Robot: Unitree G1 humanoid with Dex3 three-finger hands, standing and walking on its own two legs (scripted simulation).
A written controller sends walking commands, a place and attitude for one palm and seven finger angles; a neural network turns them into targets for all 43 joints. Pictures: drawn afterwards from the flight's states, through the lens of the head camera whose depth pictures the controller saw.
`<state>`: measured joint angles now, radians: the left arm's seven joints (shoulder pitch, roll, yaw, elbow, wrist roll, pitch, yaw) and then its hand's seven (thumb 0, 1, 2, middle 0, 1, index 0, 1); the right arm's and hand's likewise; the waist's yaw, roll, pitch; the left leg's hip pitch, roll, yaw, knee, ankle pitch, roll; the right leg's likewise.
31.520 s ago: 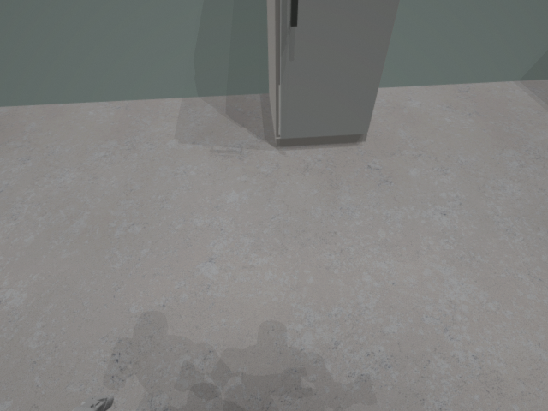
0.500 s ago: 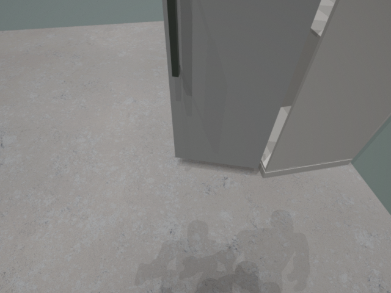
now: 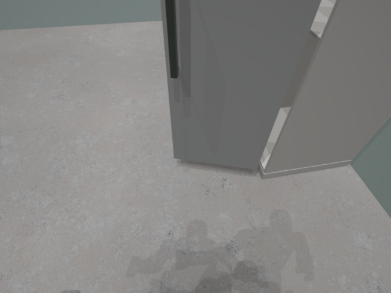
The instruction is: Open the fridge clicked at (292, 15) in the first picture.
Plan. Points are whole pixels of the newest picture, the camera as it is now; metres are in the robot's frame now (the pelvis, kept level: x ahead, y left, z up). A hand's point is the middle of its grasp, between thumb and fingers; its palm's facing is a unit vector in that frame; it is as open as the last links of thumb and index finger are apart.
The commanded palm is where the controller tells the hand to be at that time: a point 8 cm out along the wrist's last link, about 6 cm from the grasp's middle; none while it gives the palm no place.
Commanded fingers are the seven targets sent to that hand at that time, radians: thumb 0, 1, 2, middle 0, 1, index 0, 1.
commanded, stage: stand and wait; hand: left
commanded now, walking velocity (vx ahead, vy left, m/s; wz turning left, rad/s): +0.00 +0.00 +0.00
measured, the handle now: (172, 10) +0.90 +0.12 +0.17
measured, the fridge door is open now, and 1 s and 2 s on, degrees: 70 70 70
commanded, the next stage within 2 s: none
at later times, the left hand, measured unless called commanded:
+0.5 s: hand out of the picture +0.09 +0.24 -0.16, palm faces -0.05 -0.94 -0.34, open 7.4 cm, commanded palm none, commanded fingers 0.00 0.90 0.90 -0.20 -0.30 -0.20 -0.30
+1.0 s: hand out of the picture +0.10 +0.24 -0.16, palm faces -0.05 -0.94 -0.35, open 7.4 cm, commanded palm none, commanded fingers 0.00 0.90 0.90 -0.20 -0.30 -0.20 -0.30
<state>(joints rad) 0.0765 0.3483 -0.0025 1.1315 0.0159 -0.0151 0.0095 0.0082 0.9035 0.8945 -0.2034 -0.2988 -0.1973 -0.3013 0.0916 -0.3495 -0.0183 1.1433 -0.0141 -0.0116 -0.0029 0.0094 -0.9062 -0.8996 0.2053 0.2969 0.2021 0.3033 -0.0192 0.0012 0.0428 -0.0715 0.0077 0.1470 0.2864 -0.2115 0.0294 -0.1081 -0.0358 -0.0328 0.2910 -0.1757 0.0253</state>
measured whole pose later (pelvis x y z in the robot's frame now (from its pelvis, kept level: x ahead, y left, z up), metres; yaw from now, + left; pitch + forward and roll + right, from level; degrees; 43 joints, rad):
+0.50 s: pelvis +0.01 -0.01 +0.00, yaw +0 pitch +0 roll +0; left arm 0.10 0.34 -0.01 1.13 0.01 -0.01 0.01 0.01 0.90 0.89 -0.20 -0.30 -0.20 -0.30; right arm 0.11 -0.33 -0.01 1.15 -0.01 -0.01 0.00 0.01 -0.90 -0.90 0.21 0.30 0.20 0.30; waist -0.02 0.00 0.05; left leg -0.05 0.01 0.14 0.26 -0.21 0.02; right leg -0.09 -0.03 -0.04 0.27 -0.18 0.02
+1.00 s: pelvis +0.01 -0.01 +0.00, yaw +0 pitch +0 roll +0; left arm 0.08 0.34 -0.01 1.13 0.01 -0.02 0.01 0.01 0.90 0.89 -0.20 -0.30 -0.20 -0.30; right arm 0.10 -0.34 -0.01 1.15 -0.01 -0.01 0.00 0.01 -0.91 -0.90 0.21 0.30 0.20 0.30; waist -0.02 0.00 0.04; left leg -0.04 0.02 0.14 0.25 -0.20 0.01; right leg -0.08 -0.02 -0.04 0.26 -0.17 0.01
